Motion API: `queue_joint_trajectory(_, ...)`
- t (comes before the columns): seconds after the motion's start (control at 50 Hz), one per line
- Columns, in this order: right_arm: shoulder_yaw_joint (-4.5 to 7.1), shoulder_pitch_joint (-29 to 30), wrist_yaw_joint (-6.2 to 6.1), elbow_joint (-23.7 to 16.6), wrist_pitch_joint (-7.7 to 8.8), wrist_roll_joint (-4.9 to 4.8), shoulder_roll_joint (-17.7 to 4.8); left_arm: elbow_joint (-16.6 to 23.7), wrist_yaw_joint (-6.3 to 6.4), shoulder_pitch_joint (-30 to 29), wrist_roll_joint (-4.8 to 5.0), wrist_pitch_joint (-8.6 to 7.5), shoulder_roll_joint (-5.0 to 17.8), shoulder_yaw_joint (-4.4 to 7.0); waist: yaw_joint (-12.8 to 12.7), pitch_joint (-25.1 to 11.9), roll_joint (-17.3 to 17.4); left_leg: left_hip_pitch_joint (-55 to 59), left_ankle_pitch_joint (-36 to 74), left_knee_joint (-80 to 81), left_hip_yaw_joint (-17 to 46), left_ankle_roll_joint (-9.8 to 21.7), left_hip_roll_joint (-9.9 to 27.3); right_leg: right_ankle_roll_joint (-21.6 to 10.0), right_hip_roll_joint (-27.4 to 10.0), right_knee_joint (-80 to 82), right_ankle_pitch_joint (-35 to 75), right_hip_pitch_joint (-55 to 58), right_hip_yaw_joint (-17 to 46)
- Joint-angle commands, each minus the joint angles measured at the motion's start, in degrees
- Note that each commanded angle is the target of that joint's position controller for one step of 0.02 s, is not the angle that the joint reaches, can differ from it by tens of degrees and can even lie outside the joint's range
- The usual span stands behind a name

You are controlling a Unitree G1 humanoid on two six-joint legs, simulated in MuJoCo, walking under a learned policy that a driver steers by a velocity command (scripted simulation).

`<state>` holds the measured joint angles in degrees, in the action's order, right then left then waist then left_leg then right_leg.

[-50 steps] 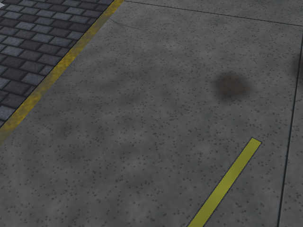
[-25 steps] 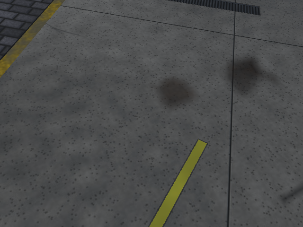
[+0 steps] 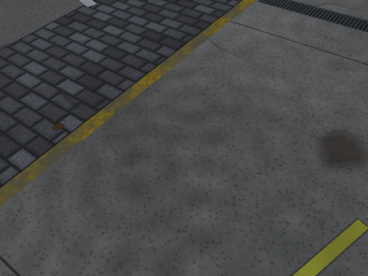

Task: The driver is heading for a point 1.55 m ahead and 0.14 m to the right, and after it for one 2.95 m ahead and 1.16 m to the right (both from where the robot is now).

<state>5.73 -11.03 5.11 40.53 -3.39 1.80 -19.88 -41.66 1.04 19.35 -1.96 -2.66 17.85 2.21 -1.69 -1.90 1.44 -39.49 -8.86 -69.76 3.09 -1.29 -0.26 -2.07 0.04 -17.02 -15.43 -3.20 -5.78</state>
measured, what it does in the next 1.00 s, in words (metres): walks ahead, turning right: left foot, then right foot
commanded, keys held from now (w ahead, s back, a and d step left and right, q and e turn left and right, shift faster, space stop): w+q+shift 0.02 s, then w+shift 0.26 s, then w+e+shift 0.72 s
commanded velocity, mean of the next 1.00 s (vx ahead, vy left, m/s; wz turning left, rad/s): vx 0.93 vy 0.00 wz -0.27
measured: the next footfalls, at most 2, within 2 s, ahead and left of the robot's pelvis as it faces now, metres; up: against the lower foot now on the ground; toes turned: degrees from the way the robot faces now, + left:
left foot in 0.30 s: +0.32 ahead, +0.21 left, +0.00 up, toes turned +14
right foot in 0.78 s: +0.75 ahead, +0.17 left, +0.00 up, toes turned -9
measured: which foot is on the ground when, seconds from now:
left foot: up 0.00-0.28, down 0.30-0.74, up 0.76-1.00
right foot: down 0.00-0.30, up 0.32-0.76, down 0.78-1.00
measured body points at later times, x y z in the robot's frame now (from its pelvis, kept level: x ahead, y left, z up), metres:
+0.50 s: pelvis +0.32 +0.15 -0.01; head +0.34 +0.16 +0.44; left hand +0.31 +0.41 -0.15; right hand +0.43 -0.11 -0.13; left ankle +0.28 +0.20 -0.75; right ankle +0.29 -0.03 -0.64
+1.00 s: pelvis +0.77 +0.18 -0.02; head +0.79 +0.19 +0.43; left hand +0.79 +0.47 -0.15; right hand +0.97 -0.07 -0.06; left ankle +0.93 +0.36 -0.67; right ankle +0.71 +0.18 -0.75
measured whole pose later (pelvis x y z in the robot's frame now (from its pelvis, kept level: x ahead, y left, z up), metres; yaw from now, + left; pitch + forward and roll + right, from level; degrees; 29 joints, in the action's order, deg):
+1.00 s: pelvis +0.77 +0.18 -0.02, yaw -18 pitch +0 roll -1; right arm -3.0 1.3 0.7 34.7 4.4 3.6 -11.4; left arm -53.6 -0.2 28.4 -0.7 -3.1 16.3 3.8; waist -4.6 1.2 -0.3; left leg -39.3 -12.9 -60.0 8.6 -3.8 8.0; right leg -11.2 13.4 -24.6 -16.9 -6.5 4.6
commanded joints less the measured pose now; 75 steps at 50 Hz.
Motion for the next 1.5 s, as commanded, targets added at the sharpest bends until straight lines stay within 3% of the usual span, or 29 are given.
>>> queue_joint_trajectory(0.02, 0.25, 8.49, 0.68, -5.63, 0.93, 0.25, -3.35, 1.85, -0.16, 2.33, -0.02, -1.90, 8.10, 2.23, -2.35, 7.92, -6.56, -16.02, 2.34, -0.08, 0.80, -0.29, 2.37, -2.94, -15.84, 10.73, -14.42, 5.31, 11.09)
queue_joint_trajectory(0.22, -3.13, 20.86, 1.56, -9.66, 3.89, 0.67, 0.79, -7.53, -0.45, 11.60, -0.46, -3.31, 5.76, 1.27, -4.54, 14.96, -6.18, -9.30, -2.97, 25.12, -7.50, 7.26, 2.29, -6.34, -18.30, 16.53, 10.46, 9.77, -1.38)
queue_joint_trajectory(0.28, -2.68, 9.23, -0.42, -7.00, 4.08, 0.96, -0.37, -10.64, -0.09, 10.98, 0.03, -2.40, 9.69, 1.47, 3.56, 5.07, -10.40, 15.29, -12.16, 28.78, -14.19, 12.00, -6.04, -6.18, -18.59, -2.79, 67.25, 9.27, -7.38)
queue_joint_trajectory(0.3, -1.54, -4.64, -1.41, -3.10, 4.63, 1.00, -2.32, -10.92, -0.03, 9.41, 0.94, -1.96, 11.12, 1.59, 10.91, -2.03, -10.27, 33.41, -9.63, 33.26, -12.22, 13.24, -7.35, -5.78, -17.91, -17.67, 71.98, 2.62, -7.39)
queue_joint_trajectory(0.32, 0.31, -17.08, -2.54, 0.87, 5.19, 1.66, -6.67, -9.54, -0.25, 6.76, 1.59, -2.13, 9.92, 1.14, 17.45, -9.26, -7.48, 54.93, -12.64, 36.59, -1.25, 13.94, 0.22, -4.87, -14.56, -37.05, 53.79, -13.55, -5.97)
queue_joint_trajectory(0.34, 1.64, -18.00, -3.80, 1.49, 5.76, 2.07, -13.84, -5.43, -2.40, 9.04, 2.71, -2.57, -0.54, -0.89, 11.16, -17.93, 10.84, 70.87, -37.50, 44.58, 29.78, 14.89, 21.27, -2.96, -3.29, -59.31, -12.15, -35.77, 0.19)
queue_joint_trajectory(0.36, 1.50, -19.17, -4.25, 0.93, 6.43, 1.42, -13.27, -4.08, -2.00, 2.14, 3.16, -3.48, 4.78, 0.61, 14.24, -19.76, 2.17, 64.10, -35.62, 53.26, 40.89, 11.42, 23.42, -5.20, -0.44, -65.96, -9.90, -37.39, 14.77)
queue_joint_trajectory(0.4, -0.06, -11.71, -4.52, 3.88, 7.28, 1.64, -6.95, -3.74, -1.89, 0.28, 3.32, -3.39, 3.19, 0.70, 6.81, -1.18, -1.37, 46.00, -16.09, 54.15, 21.86, 9.05, 19.49, -5.34, -5.87, -61.43, 2.16, -39.09, 11.84)
queue_joint_trajectory(0.46, -2.30, -6.22, -4.40, 4.35, 8.61, 0.09, 0.63, -7.97, -3.31, 6.43, 1.39, -0.14, -0.31, 0.52, 0.78, 3.40, 3.33, 33.11, -7.78, 59.42, 6.51, 5.39, 13.46, -3.44, -8.74, -57.17, 5.74, -31.69, 10.69)
queue_joint_trajectory(0.56, -3.03, -8.48, -3.82, 7.79, 10.81, -0.79, 2.64, -3.94, -4.39, -5.20, 2.12, 1.59, -2.46, 0.30, 0.16, 10.98, 3.94, 30.27, 20.24, 63.85, -12.32, -0.12, 7.53, -2.98, -6.35, -50.36, 15.27, -38.23, 4.56)
queue_joint_trajectory(0.68, -3.38, -10.44, -7.20, 9.13, 10.76, -0.89, -1.72, -0.68, -5.47, -11.86, 1.75, 1.15, -0.32, -0.77, -2.29, 7.98, 3.27, 39.16, 65.80, 57.61, -20.23, -1.99, 8.63, -6.88, 1.74, -28.42, 21.78, -27.32, -7.65)
queue_joint_trajectory(0.74, -1.69, -4.01, -9.43, 6.63, 9.08, -0.30, -7.52, -6.25, -4.70, 8.69, 1.25, 2.67, 6.68, 1.79, -14.19, -2.80, 5.97, 38.65, 83.34, 31.53, -18.12, -1.82, 12.50, -9.81, 6.21, -27.49, 14.83, -3.76, -6.34)
queue_joint_trajectory(0.76, -1.00, 2.02, -9.28, 4.85, 8.13, 0.02, -8.87, -10.21, -3.80, 22.52, 1.35, 2.87, 9.87, 3.66, -21.31, -6.32, 3.69, 30.71, 74.66, 9.37, -16.28, -1.04, 11.75, -14.05, 3.74, -23.56, 12.10, 8.93, 0.12)
queue_joint_trajectory(0.78, -1.46, 5.18, -7.52, 4.87, 7.48, -0.31, -4.83, -11.93, -2.63, 23.30, 3.06, 2.45, 10.59, 4.63, -20.24, -2.90, -7.10, 19.20, 13.91, -18.01, -16.45, 0.47, 0.75, -17.43, 0.76, -15.22, 12.98, 13.82, 5.21)
queue_joint_trajectory(0.8, -4.14, 6.22, -6.59, 0.35, 8.74, 1.27, 3.86, -11.69, -2.35, 15.80, 3.06, 2.60, 11.47, 4.62, -10.97, 3.43, -16.37, -0.43, -19.21, -34.65, -9.91, 0.82, -5.36, -18.71, -0.54, -22.82, 26.59, 13.29, 16.36)
queue_joint_trajectory(0.82, -5.41, -1.03, -5.81, -5.16, 9.93, -0.12, 5.22, -9.06, -2.05, 10.98, 1.49, 2.38, 12.44, 4.29, -3.13, -6.30, -15.20, -12.07, -20.30, -35.87, 1.45, -0.03, -4.13, -28.20, -9.01, -12.41, 12.35, 22.01, 40.34)
queue_joint_trajectory(0.84, -5.83, -1.07, -5.24, -5.23, 11.47, 0.96, 2.03, -7.01, -1.41, 8.21, 0.70, 2.26, 9.65, 4.24, -2.58, -4.55, -6.30, -14.40, -17.26, -28.34, 4.75, 1.60, -1.48, -27.53, -13.77, 2.23, -9.81, 18.00, 52.97)
queue_joint_trajectory(0.88, -5.20, 2.28, -5.01, -4.15, 10.94, 2.39, -1.12, -6.72, -0.91, 2.81, 0.47, 1.16, 6.24, 3.34, 2.68, 6.24, 5.81, -8.71, -12.72, -16.78, 4.13, 0.66, 2.77, -22.06, -10.48, 6.56, -11.98, -1.17, 46.64)
queue_joint_trajectory(0.92, -5.86, 3.23, -5.01, -4.55, 8.07, 3.16, -0.68, -6.14, -0.55, 1.51, 1.15, -1.12, 6.53, 2.97, 5.09, 9.81, 7.18, -1.11, -11.90, -5.57, 3.09, -1.91, 6.09, -20.33, -5.86, 7.80, -6.28, -15.50, 38.79)
queue_joint_trajectory(0.98, -6.90, 11.95, -4.23, -8.27, 7.18, 1.57, 0.81, -5.28, -0.83, 1.23, 1.33, -2.88, 8.30, 3.79, 2.33, 10.33, 3.72, 9.69, -0.44, 16.05, -0.88, -3.88, 7.23, -17.91, 0.04, 9.25, 6.09, -24.94, 28.98)
queue_joint_trajectory(1.04, -7.59, 16.55, -4.13, -10.25, 7.23, -0.75, 2.78, -5.49, -2.09, 3.71, 2.31, -2.87, 8.98, 4.71, -2.53, 6.32, -1.36, 16.75, 12.97, 31.44, -3.21, -2.53, 3.91, -13.42, 1.94, 6.53, 17.17, -18.72, 26.30)
queue_joint_trajectory(1.1, -6.46, 15.09, -4.75, -10.33, 7.78, -0.72, -0.15, -5.13, -2.09, 4.82, 2.03, -2.43, 9.80, 5.44, -3.00, 2.82, -4.54, 20.59, 11.33, 39.95, -1.96, -1.24, 1.15, -10.25, 0.21, -0.64, 26.31, -8.19, 28.54)
queue_joint_trajectory(1.16, -2.56, -9.78, -6.78, -4.23, 8.85, -0.22, -8.12, -3.29, -2.27, -1.22, 1.36, -2.86, 12.23, 5.90, 11.32, -11.23, -3.06, 48.04, -2.29, 38.35, -0.24, 1.03, 2.32, -6.26, 3.18, -31.71, 34.13, -12.39, 25.80)
queue_joint_trajectory(1.18, -1.05, -22.69, -7.77, -1.92, 9.10, 1.54, -12.16, -0.64, -1.88, -3.59, 1.05, -3.55, 3.35, 3.47, 14.70, -18.08, 7.04, 60.58, -24.14, 39.96, 14.76, 1.60, 16.69, -6.63, 6.36, -51.68, 1.71, -23.21, 21.40)
queue_joint_trajectory(1.2, -0.17, -15.04, -7.20, -3.07, 8.64, 2.85, -16.50, 3.68, -2.11, 3.53, 4.17, -3.39, -1.30, 1.52, 5.25, -21.80, 26.13, 63.74, -38.11, 56.42, 50.88, 7.00, 29.17, -5.05, 9.11, -63.77, -14.32, -38.63, 15.13)
queue_joint_trajectory(1.22, -0.49, -6.89, -6.69, -4.79, 8.12, 2.36, -10.03, 1.38, -1.37, 1.09, 2.32, -1.85, 3.28, 1.47, 4.58, -12.67, 14.54, 55.82, -47.76, 57.42, 48.26, 8.84, 26.56, -5.59, 2.98, -67.62, -7.09, -44.40, 13.37)
queue_joint_trajectory(1.26, -2.10, -4.25, -6.12, -3.66, 7.67, 1.72, -2.87, 1.71, -2.72, -5.38, 0.59, -0.60, 5.05, 2.04, 4.71, -2.76, 1.73, 43.44, -25.86, 55.53, 25.42, 7.29, 20.60, -4.50, -1.49, -62.41, -0.51, -42.67, 10.64)
queue_joint_trajectory(1.34, -3.29, -11.59, -5.04, 3.88, 9.67, -0.03, 1.34, 6.62, -5.32, -11.61, -0.51, 1.61, 0.06, 0.24, 2.66, 2.22, 4.25, 36.65, -2.72, 57.41, 7.52, 5.14, 15.95, -3.98, -4.87, -59.30, 1.90, -43.77, 11.18)
queue_joint_trajectory(1.5, -2.86, -15.94, -4.51, 8.45, 10.97, -0.13, -3.94, 11.63, -6.74, -26.06, -0.38, 0.50, 0.52, -2.45, 3.07, 11.47, 0.01, 32.32, 23.84, 69.77, -11.54, 6.50, 13.21, -6.06, -0.54, -26.44, 14.55, -32.11, 0.49)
